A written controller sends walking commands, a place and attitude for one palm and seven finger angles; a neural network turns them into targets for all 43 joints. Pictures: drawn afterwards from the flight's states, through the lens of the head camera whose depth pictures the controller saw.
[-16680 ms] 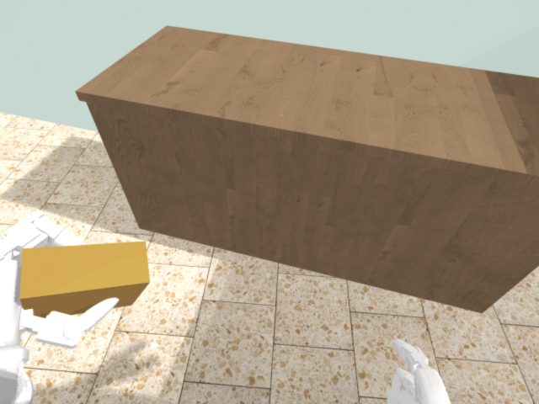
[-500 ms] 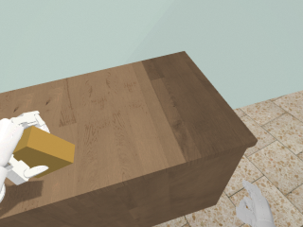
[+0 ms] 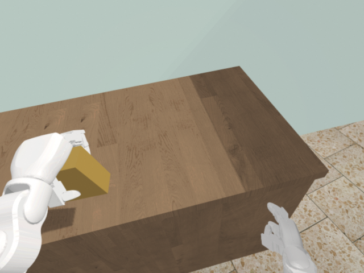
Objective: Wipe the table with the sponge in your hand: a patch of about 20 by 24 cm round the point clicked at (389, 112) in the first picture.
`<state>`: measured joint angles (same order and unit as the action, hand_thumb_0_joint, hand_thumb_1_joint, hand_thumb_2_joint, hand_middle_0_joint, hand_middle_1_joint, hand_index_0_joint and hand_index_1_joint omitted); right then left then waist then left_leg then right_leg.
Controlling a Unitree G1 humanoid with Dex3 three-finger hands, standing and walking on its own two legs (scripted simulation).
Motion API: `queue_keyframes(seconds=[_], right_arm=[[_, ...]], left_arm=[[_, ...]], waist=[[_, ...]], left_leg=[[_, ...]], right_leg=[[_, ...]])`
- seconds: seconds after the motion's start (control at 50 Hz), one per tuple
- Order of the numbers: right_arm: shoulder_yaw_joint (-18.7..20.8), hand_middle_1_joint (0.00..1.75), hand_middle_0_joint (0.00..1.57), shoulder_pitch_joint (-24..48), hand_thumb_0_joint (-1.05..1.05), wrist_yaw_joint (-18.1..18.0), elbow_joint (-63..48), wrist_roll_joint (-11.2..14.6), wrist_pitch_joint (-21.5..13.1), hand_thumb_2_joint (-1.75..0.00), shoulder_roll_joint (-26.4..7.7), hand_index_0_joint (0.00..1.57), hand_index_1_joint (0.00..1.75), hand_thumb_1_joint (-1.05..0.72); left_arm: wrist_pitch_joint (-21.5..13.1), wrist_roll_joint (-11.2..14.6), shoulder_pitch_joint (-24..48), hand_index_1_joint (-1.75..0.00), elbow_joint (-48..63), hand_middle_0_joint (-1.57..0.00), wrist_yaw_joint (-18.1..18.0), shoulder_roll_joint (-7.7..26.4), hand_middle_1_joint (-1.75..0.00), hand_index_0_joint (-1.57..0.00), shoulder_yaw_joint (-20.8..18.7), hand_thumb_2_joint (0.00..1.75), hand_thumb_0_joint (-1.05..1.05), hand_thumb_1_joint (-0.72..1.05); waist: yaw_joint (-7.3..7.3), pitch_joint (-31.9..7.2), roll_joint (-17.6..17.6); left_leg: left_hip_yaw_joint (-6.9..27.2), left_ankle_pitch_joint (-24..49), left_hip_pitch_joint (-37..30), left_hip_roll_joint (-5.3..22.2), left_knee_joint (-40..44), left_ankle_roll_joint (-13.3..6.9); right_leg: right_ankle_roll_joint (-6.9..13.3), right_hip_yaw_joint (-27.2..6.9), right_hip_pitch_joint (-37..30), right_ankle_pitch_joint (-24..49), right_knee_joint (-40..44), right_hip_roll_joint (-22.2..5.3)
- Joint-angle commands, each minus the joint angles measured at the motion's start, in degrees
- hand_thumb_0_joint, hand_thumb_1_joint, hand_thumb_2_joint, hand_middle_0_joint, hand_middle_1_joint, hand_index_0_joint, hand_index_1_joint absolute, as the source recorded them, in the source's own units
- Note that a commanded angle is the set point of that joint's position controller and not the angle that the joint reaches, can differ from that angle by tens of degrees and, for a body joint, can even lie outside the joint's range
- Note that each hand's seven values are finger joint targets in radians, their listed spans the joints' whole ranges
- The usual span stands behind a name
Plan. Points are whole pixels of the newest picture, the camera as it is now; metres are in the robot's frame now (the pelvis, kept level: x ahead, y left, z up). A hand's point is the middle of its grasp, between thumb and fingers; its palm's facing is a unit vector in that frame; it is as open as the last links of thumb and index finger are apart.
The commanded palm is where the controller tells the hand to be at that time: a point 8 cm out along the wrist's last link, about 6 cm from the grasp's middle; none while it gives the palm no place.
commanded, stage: turn the palm down, sponge in hand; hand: left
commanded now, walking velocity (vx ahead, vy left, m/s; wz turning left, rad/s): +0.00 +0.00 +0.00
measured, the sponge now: (74, 180) +0.23 +0.27 +0.12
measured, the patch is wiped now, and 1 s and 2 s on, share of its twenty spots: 0.00 0.00 0.00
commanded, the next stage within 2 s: move the sponge above the wiping area in 0.62 s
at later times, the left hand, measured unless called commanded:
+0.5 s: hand (60, 165) +0.23 +0.27 +0.17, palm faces +0.12 -0.02 -0.99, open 9.3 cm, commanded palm +0.19 +0.27 +0.23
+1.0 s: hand (60, 161) +0.24 +0.27 +0.17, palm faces +0.15 -0.03 -0.99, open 9.3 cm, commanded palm +0.19 +0.26 +0.22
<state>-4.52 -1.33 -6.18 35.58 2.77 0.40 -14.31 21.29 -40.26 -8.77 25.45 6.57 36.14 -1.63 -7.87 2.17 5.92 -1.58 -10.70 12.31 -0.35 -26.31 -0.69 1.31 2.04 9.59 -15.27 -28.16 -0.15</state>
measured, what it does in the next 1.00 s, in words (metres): stands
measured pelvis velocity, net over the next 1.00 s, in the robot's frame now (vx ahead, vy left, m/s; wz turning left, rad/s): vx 0.01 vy -0.02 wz -0.01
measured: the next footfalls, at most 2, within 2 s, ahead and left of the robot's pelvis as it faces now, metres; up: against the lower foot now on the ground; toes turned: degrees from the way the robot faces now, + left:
none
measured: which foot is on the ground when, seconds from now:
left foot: down 0.00-1.00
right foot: down 0.00-1.00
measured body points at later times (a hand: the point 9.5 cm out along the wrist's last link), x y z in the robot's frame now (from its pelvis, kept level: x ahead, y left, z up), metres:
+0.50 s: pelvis +0.00 -0.01 +0.00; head -0.01 -0.06 +0.45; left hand +0.22 +0.27 +0.22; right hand +0.26 -0.19 -0.08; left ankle +0.04 +0.11 -0.74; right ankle +0.00 -0.11 -0.74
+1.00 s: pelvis +0.01 -0.02 +0.00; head +0.00 -0.08 +0.45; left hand +0.22 +0.27 +0.22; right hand +0.27 -0.21 -0.08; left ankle +0.04 +0.11 -0.74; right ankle +0.00 -0.11 -0.74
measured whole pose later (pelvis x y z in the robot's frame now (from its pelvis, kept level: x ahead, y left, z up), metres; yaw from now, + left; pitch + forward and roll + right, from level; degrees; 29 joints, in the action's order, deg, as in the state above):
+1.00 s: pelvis +0.01 -0.02 +0.00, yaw -1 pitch -4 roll +1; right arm -3.3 0.3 -3.4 38.3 2.4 1.0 -15.8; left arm 22.4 -45.7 -6.8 19.0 5.0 35.2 -3.7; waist -8.3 0.9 7.3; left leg -1.2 -10.7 10.1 1.4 -24.8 1.2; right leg 3.2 2.1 7.7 -15.3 -26.9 1.7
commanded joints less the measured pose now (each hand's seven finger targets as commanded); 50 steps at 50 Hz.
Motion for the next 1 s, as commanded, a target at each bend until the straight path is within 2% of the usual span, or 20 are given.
queue_keyframes(seconds=[0.0,0.02,0.1,0.12,0.2,0.24,0.3,0.32,0.4,0.42,0.5,0.52,0.62,0.7,0.74,0.8,0.86,0.9,0.92,0.98], right_arm=[[1.88,0.3,0.2,15.25,0.0,0.55,-8.65,-0.43,-3.48,-0.9,-4.92,0.2,0.3,-0.9],[2.15,0.3,0.2,14.24,0.0,0.74,-8.59,-0.59,-3.1,-0.9,-4.96,0.2,0.3,-0.9],[1.95,0.3,0.2,17.93,0.0,1.35,-8.33,0.43,-2.39,-0.9,-5.17,0.2,0.3,-0.9],[2.1,0.3,0.2,16.73,0.0,1.41,-8.57,0.25,-2.13,-0.9,-5.67,0.2,0.3,-0.9],[1.93,0.3,0.2,18.72,0.0,1.62,-9.71,0.99,-2.66,-0.9,-4.78,0.2,0.3,-0.9],[2.07,0.3,0.2,16.36,0.0,1.58,-9.73,0.63,-2.56,-0.9,-5.02,0.2,0.3,-0.9],[2.02,0.3,0.2,18.47,0.0,1.22,-9.25,-0.07,-2.84,-0.9,-5.48,0.2,0.3,-0.9],[1.99,0.3,0.2,17.06,0.0,1.16,-9.26,-0.69,-2.78,-0.9,-5.61,0.2,0.3,-0.9],[2.15,0.3,0.2,17.96,0.0,1.53,-7.9,-0.8,-2.84,-0.9,-5.14,0.2,0.3,-0.9],[2.26,0.3,0.2,16.82,0.0,1.58,-7.91,-0.87,-2.78,-0.9,-4.99,0.2,0.3,-0.9],[2.24,0.3,0.2,19.09,0.0,1.83,-7.59,0.1,-2.97,-0.9,-5.07,0.2,0.3,-0.9],[2.6,0.3,0.2,17.51,0.0,1.89,-7.59,0.07,-2.81,-0.9,-5.23,0.2,0.3,-0.9],[2.35,0.3,0.2,17.33,0.0,1.71,-8.72,0.18,-2.94,-0.9,-5.82,0.2,0.3,-0.9],[2.19,0.3,0.2,18.4,0.0,1.57,-8.79,-0.16,-3.11,-0.9,-5.52,0.2,0.3,-0.9],[2.31,0.3,0.2,16.04,0.0,1.38,-8.29,-0.65,-3.07,-0.9,-5.26,0.2,0.3,-0.9],[2.57,0.3,0.2,16.96,0.0,1.51,-8.01,-0.59,-3.3,-0.9,-5.09,0.2,0.3,-0.9],[2.86,0.3,0.2,15.05,0.0,1.9,-7.76,-0.7,-3.2,-0.9,-5.17,0.2,0.3,-0.9],[3.08,0.3,0.2,16.71,0.0,2.05,-7.71,-0.17,-3.45,-0.9,-5.18,0.2,0.3,-0.9],[3.1,0.3,0.2,15.89,0.0,2.17,-7.81,-0.34,-3.06,-0.9,-5.48,0.2,0.3,-0.9],[3.34,0.3,0.2,15.2,0.0,2.27,-8.36,0.12,-2.2,-0.9,-5.86,0.2,0.3,-0.9]], left_arm=[[-0.54,-5.04,18.58,-1.6,8.72,-1.2,-6.25,18.34,-1.6,-1.2,-17.7,1.3,0.0,0.1],[0.11,-4.61,18.14,-1.6,7.0,-1.2,-6.49,15.18,-1.6,-1.2,-14.89,1.3,0.0,0.1],[3.73,-4.51,18.0,-1.6,4.01,-1.2,-5.4,11.96,-1.6,-1.2,-11.73,1.3,0.0,0.1],[4.13,-4.35,17.21,-1.6,3.41,-1.2,-4.35,9.71,-1.6,-1.2,-8.86,1.3,0.0,0.1],[4.21,-5.59,14.93,-1.6,6.54,-1.2,-2.29,7.7,-1.6,-1.2,-6.34,1.3,0.0,0.1],[3.31,-6.44,14.75,-1.6,7.55,-1.2,-1.66,8.7,-1.6,-1.2,-5.8,1.3,0.0,0.1],[2.69,-9.01,19.18,-1.6,10.07,-1.2,-2.61,15.97,-1.6,-1.2,-11.73,1.3,0.0,0.1],[2.4,-9.9,20.23,-1.6,8.97,-1.2,-2.74,14.85,-1.6,-1.2,-10.04,1.3,0.0,0.1],[1.47,-11.17,22.37,-1.6,6.62,-1.2,-4.78,18.53,-1.6,-1.2,-14.22,1.3,0.0,0.1],[1.35,-10.03,22.08,-1.6,4.95,-1.2,-4.79,15.23,-1.6,-1.2,-11.7,1.3,0.0,0.1],[2.68,-6.8,19.46,-1.6,1.78,-1.2,-3.99,12.8,-1.6,-1.2,-11.11,1.3,0.0,0.1],[2.97,-6.16,17.84,-1.6,1.49,-1.2,-3.25,9.53,-1.6,-1.2,-7.88,1.3,0.0,0.1],[3.84,-6.41,15.97,-1.6,2.98,-1.2,-0.53,9.02,-1.6,-1.2,-5.94,1.3,0.0,0.1],[2.6,-9.23,18.8,-1.6,6.88,-1.2,-1.13,15.61,-1.6,-1.2,-10.75,1.3,0.0,0.1],[1.61,-10.74,20.36,-1.6,4.27,-1.2,-1.93,16.17,-1.6,-1.2,-10.9,1.3,0.0,0.1],[-0.12,-9.97,19.64,-1.6,6.17,-1.2,-3.66,18.32,-1.6,-1.2,-14.76,1.3,0.0,0.1],[-0.88,-8.09,16.7,-1.6,3.65,-1.2,-4.37,14.56,-1.6,-1.2,-12.81,1.3,0.0,0.1],[0.04,-6.99,14.09,-1.6,3.2,-1.2,-4.43,14.28,-1.6,-1.2,-13.98,1.3,0.0,0.1],[0.79,-6.43,12.74,-1.6,2.05,-1.2,-3.86,11.54,-1.6,-1.2,-11.16,1.3,0.0,0.1],[2.76,-6.37,9.82,-1.6,1.78,-1.2,-2.5,10.87,-1.6,-1.2,-9.63,1.3,0.0,0.1]], waist=[[-1.82,-12.95,3.88],[-1.4,-13.16,3.29],[-1.23,-10.63,1.34],[-0.77,-10.62,0.71],[-0.39,-10.91,-0.3],[0.01,-11.99,-1.7],[-1.1,-13.5,0.01],[-1.12,-14.5,1.31],[-2.17,-13.49,2.53],[-1.54,-13.45,0.39],[-1.53,-10.84,-0.4],[-0.54,-10.83,-1.45],[-0.16,-11.02,-2.91],[-0.79,-12.2,-1.77],[-0.77,-13.04,-1.88],[-1.6,-14.51,-0.74],[-1.05,-14.07,-0.85],[-1.47,-12.36,-1.24],[-1.05,-12.1,-1.31],[-0.39,-10.59,-3.6]], left_leg=[[7.21,5.69,-6.47,0.61,5.45,0.08],[6.25,6.48,-6.27,1.01,5.26,0.03],[6.38,5.17,-5.52,0.38,6.09,0.44],[5.93,4.7,-5.13,0.67,6.13,0.11],[6.34,3.25,-5.56,0.33,6.39,-0.41],[6.3,3.09,-5.4,0.34,6.29,-0.77],[6.72,3.41,-5.96,-0.18,5.91,-0.97],[6.23,4.97,-5.87,-0.43,5.3,-1.08],[7.11,7.28,-7.41,-0.73,4.75,-0.55],[6.47,7.86,-7.58,-0.52,4.31,-0.6],[6.3,6.29,-6.94,-0.66,4.54,-0.1],[5.47,6.03,-6.42,-0.06,4.16,-0.36],[5.05,5.12,-5.65,-0.58,3.29,-0.8],[5.61,6.2,-6.76,-1.05,3.11,-0.95],[5.38,7.5,-6.87,-1.08,2.62,-0.96],[5.76,9.66,-8.61,-1.25,2.26,-0.9],[5.5,11.74,-8.49,-0.99,1.98,-0.65],[5.31,11.53,-7.97,-0.84,1.84,-0.58],[4.75,11.27,-7.12,-0.7,1.62,-0.69],[4.8,10.61,-5.75,-0.7,2.13,-0.77]], right_leg=[[3.45,-6.83,-1.23,3.16,5.66,1.17],[3.06,-4.83,-1.69,4.11,5.81,0.49],[3.14,-6.52,-0.73,3.39,6.69,0.71],[2.76,-4.62,-0.8,4.18,6.69,0.27],[2.8,-6.4,-0.76,3.2,6.58,0.74],[2.21,-5.39,-1.11,2.69,6.48,0.08],[3.18,-8.46,-2.24,1.73,6.31,1.0],[3.27,-6.82,-2.9,2.97,5.91,0.46],[4.43,-10.57,-2.12,2.59,7.5,0.75],[3.95,-8.55,-1.98,3.48,7.64,0.12],[3.64,-10.17,-0.44,2.77,8.59,0.01],[2.87,-8.05,-0.64,3.49,8.3,-0.47],[2.52,-8.53,-0.07,3.55,8.18,-0.76],[2.98,-10.88,-0.27,2.71,7.92,-0.08],[2.86,-9.89,-0.59,3.85,7.53,-0.74],[3.63,-11.6,-1.86,6.63,7.69,0.07],[2.89,-9.58,-2.12,10.93,7.42,-0.94],[3.34,-11.04,-1.89,11.87,7.34,-0.51],[2.73,-9.36,-1.99,12.52,7.11,-1.28],[1.89,-8.91,-1.78,12.8,6.75,-1.41]])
